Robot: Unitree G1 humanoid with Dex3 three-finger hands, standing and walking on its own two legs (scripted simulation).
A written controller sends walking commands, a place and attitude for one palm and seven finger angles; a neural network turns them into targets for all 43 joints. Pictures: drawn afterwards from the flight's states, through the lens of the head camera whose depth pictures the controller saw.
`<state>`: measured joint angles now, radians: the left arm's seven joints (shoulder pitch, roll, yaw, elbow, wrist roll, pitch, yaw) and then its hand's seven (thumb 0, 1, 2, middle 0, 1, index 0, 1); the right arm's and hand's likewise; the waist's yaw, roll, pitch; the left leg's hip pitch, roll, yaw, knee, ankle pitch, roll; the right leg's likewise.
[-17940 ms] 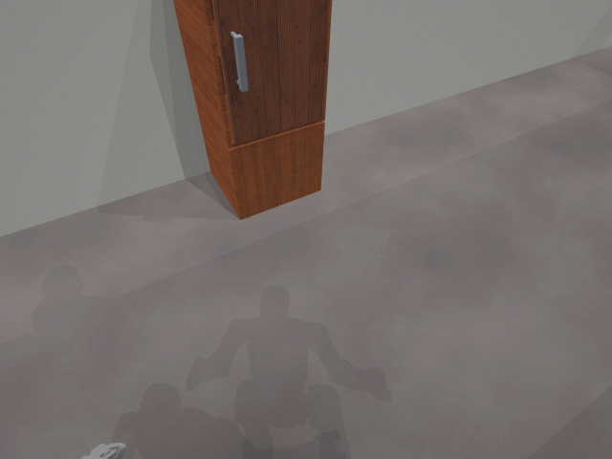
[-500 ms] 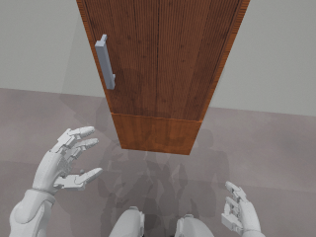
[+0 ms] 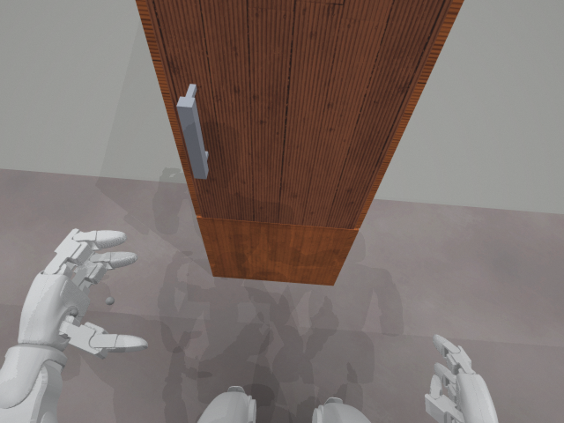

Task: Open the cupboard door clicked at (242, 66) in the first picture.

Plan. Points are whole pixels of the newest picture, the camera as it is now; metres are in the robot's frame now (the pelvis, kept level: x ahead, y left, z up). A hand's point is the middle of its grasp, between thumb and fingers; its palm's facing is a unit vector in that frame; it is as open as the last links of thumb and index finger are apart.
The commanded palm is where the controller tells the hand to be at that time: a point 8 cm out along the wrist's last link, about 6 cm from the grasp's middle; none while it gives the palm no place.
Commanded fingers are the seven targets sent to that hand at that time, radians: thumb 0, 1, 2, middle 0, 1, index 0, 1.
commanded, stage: raise the hand with hooked fingers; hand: left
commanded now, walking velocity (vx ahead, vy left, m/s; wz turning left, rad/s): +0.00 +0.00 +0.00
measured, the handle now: (197, 134) +0.56 +0.19 +0.04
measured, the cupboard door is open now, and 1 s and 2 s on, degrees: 0 0 0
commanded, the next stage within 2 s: move the hooked fingers beside the handle in 0.90 s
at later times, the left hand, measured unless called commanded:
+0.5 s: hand (74, 271) +0.29 +0.29 +0.05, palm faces -0.03 -1.00 -0.05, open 14.0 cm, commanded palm +0.26 +0.33 +0.06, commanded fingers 0.00 -0.50 0.30 -0.30 -1.20 -0.30 -1.20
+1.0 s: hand (82, 273) +0.29 +0.28 +0.05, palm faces +0.00 -1.00 -0.04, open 14.0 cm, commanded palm +0.26 +0.32 +0.06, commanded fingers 0.00 -0.50 0.30 -0.30 -1.20 -0.30 -1.20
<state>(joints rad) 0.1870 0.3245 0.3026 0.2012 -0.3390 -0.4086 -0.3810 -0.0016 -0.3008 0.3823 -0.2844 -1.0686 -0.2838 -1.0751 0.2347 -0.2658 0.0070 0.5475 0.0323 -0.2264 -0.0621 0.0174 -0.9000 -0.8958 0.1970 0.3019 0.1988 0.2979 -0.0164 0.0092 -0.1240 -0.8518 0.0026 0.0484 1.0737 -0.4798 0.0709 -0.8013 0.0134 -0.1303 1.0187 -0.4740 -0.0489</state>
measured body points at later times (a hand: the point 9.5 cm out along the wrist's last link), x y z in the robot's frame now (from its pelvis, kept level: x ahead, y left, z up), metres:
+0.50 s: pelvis +0.00 +0.01 +0.01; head +0.08 +0.03 +0.45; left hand +0.28 +0.34 +0.06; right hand +0.15 -0.24 -0.07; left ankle +0.02 +0.07 -0.67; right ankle +0.01 -0.10 -0.67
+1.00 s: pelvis +0.00 +0.00 +0.01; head +0.08 +0.02 +0.45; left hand +0.28 +0.33 +0.06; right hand +0.16 -0.24 -0.07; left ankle +0.02 +0.07 -0.67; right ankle +0.02 -0.10 -0.67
